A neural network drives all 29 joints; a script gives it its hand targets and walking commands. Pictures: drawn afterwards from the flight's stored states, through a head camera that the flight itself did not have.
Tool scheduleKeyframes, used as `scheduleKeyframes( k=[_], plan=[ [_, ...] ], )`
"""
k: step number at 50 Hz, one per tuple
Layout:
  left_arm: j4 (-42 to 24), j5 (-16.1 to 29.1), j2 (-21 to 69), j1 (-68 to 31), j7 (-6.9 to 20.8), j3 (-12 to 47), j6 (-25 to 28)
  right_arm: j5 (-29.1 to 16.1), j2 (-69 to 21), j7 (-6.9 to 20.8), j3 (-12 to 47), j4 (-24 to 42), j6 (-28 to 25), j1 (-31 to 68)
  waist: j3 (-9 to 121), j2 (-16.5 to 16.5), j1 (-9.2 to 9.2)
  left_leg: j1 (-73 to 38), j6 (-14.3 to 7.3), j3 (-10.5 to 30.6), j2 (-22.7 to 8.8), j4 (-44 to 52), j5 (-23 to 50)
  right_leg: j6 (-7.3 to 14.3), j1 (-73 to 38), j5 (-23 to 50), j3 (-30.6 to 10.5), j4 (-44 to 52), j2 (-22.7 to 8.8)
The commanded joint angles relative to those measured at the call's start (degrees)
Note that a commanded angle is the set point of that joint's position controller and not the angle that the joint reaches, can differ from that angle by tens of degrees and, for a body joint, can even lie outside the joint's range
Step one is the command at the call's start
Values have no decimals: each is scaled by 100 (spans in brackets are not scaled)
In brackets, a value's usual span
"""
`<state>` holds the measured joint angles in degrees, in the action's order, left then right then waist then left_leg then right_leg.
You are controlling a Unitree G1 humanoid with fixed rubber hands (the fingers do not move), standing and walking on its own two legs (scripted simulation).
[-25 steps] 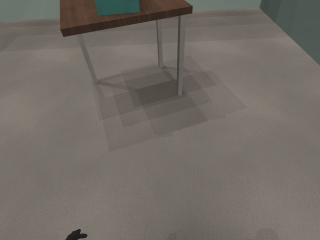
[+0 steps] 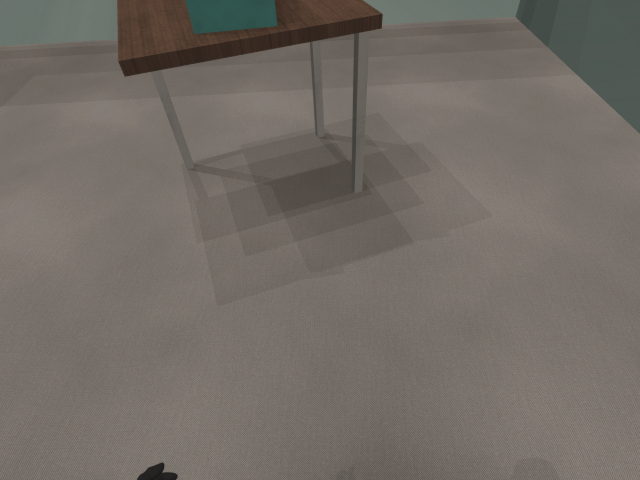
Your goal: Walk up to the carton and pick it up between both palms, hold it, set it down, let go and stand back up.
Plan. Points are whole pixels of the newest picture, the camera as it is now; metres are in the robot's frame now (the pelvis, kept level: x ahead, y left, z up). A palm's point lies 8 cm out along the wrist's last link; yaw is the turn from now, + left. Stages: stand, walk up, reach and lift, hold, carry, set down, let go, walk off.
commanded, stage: stand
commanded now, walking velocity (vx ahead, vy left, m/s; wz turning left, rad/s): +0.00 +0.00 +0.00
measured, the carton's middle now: out of the picture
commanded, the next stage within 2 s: none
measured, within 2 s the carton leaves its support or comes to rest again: neither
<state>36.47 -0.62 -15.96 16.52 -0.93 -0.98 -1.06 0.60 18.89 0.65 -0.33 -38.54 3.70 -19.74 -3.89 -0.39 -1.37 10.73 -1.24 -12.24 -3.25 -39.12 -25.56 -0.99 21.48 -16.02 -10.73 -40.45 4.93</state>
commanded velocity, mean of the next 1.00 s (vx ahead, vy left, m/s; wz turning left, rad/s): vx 0.00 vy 0.00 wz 0.00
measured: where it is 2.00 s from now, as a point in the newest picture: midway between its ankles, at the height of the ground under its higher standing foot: outside the picture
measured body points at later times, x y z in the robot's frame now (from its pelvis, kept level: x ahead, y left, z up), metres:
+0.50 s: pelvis +0.00 -0.01 +0.01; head +0.01 -0.02 +0.46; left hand +0.12 +0.25 -0.10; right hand +0.07 -0.29 -0.11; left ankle -0.04 +0.09 -0.72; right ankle +0.06 -0.13 -0.72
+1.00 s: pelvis +0.00 -0.01 +0.01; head +0.01 -0.02 +0.46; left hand +0.09 +0.25 -0.10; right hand +0.07 -0.28 -0.11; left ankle -0.04 +0.09 -0.72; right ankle +0.06 -0.13 -0.72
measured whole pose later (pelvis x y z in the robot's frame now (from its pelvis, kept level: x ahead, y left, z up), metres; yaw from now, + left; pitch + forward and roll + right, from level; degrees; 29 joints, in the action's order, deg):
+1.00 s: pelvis +0.00 -0.01 +0.01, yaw +3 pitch -2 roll +1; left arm 43.6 -0.5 -14.9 13.7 -0.5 -0.1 -1.4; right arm 0.4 17.3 0.1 0.0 -39.9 1.1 -22.2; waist -2.8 -0.1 -0.6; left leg 10.0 -0.6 -8.3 -2.2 -33.6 -21.4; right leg -0.4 19.0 -12.8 -8.2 -34.2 3.7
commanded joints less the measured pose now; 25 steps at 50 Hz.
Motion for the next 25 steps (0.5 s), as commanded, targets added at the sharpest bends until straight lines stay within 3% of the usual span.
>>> scheduleKeyframes(
  k=[1, 2, 3, 6, 8, 9, 13, 16, 20, 22, 25],
  plan=[
    [-495, -39, -1049, -28, -76, -337, 161, 0, 816, -39, -297, 427, -102, -324, 142, 453, -25, -65, -143, 885, -275, 685, 536, 639, 301, 285, -1368, 1238, -730],
    [-498, -48, -883, -205, -55, -271, 137, -7, 714, -46, -287, 407, -137, -501, 250, 709, -84, -29, -136, 985, -218, 743, 524, 661, 92, 269, -1304, 1317, -707],
    [-516, -46, -840, -271, -53, -251, 123, -8, 752, -41, -296, 392, -182, -559, 328, 653, -77, -18, -135, 1004, -238, 819, 573, 633, -38, 368, -1186, 1239, -666],
    [-480, -15, -742, -337, -56, -182, 94, -5, 865, -38, -333, 404, -315, -435, 423, 345, -57, -77, -285, 1302, -672, 1318, 1212, 425, -164, 1095, -512, 630, -361],
    [-405, -32, -667, -423, -43, -167, 93, 34, 910, -45, -346, 415, -359, -322, 368, 102, -21, 209, -455, 1461, -1003, 1565, 1640, 311, -473, 1231, -194, 280, -357],
    [-407, -33, -646, -394, -33, -156, 92, 24, 931, -49, -346, 418, -347, -255, 291, -24, 29, 422, -483, 1414, -1022, 1609, 1638, 288, -625, 1243, -132, 299, -409],
    [-286, -8, -725, -242, 1, -184, 124, 4, 796, -70, -310, 420, -285, -155, 224, -144, 123, 326, -331, 954, -700, 1387, 1458, 330, -548, 1455, -301, 614, -498],
    [-281, -7, -776, -365, -6, -192, 117, -6, 721, -56, -300, 344, -268, -338, 212, -155, 42, 352, -244, 901, -560, 1297, 1048, 373, -556, 1342, -455, 789, -578],
    [-212, -17, -857, -419, -15, -200, 110, 4, 611, -69, -276, 326, -225, -612, 23, 373, -38, 131, -98, 907, -230, 1032, 492, 541, -87, 548, -1031, 1421, -762],
    [-206, -17, -804, -443, -30, -197, 89, -12, 651, -67, -291, 286, -284, -699, 336, 456, -35, 99, -125, 1001, -240, 1103, 444, 530, -314, 251, -969, 1401, -711],
    [-186, -17, -778, -518, -40, -176, 85, -4, 641, -61, -285, 349, -345, -574, 244, 379, -28, 156, -124, 1039, -305, 1174, 677, 514, -325, 573, -841, 1305, -696]
  ],
)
